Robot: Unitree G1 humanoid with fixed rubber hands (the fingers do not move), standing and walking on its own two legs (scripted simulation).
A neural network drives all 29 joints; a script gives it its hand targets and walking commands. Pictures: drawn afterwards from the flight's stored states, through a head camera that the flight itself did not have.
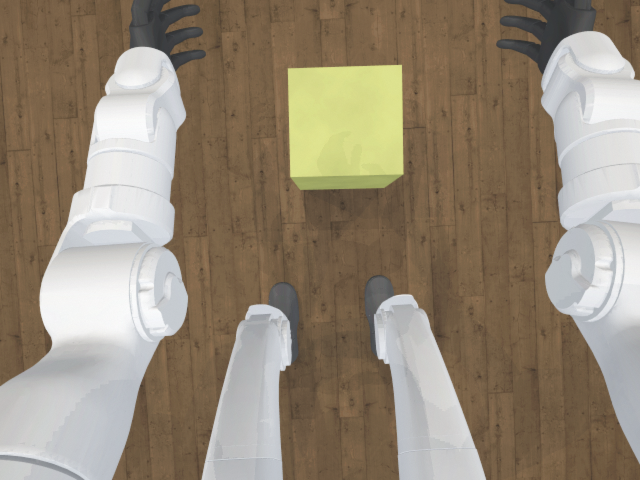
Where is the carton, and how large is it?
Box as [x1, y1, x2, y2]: [288, 65, 402, 189]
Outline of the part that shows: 401,65 288,68 290,176 300,189 384,187 402,174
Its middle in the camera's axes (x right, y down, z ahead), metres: +0.05 -0.22 +0.84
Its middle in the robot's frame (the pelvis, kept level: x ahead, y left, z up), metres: +0.55 -0.05 -0.54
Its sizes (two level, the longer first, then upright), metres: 0.210 0.200 0.250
